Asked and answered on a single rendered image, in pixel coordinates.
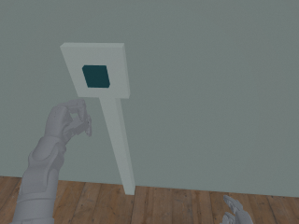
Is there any panel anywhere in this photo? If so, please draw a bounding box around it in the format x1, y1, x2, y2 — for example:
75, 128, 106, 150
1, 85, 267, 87
60, 42, 135, 195

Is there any left robot hand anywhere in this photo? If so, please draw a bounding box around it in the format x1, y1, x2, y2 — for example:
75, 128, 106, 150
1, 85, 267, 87
44, 98, 93, 145

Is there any robot left forearm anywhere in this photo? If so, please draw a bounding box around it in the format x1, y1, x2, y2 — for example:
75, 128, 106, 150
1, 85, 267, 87
9, 135, 66, 224

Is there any button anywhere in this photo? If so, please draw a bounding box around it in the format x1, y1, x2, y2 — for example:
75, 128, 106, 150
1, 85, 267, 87
82, 65, 110, 88

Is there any right robot hand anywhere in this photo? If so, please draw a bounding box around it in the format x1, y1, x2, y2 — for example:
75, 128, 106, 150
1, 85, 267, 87
220, 195, 253, 224

